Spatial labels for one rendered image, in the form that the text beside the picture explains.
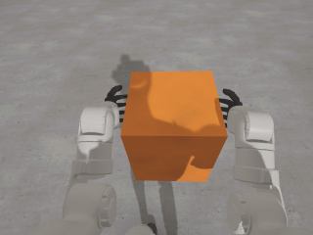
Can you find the robot left foot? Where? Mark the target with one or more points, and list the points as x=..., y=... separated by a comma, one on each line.
x=153, y=227

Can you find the robot left upper arm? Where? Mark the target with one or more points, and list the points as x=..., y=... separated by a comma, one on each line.
x=89, y=208

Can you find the carton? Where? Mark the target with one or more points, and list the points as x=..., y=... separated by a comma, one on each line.
x=173, y=128

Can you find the right robot forearm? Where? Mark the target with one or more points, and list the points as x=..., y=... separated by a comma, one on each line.
x=254, y=155

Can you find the left robot forearm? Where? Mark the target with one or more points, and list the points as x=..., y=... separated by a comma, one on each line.
x=94, y=148

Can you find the right robot hand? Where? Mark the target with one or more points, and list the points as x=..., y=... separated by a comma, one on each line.
x=231, y=104

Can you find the robot right upper arm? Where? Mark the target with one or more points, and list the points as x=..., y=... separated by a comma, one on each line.
x=258, y=213

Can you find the left robot hand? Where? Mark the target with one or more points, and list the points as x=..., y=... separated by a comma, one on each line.
x=112, y=98

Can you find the robot left thigh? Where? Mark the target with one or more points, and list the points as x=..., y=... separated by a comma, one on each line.
x=140, y=230

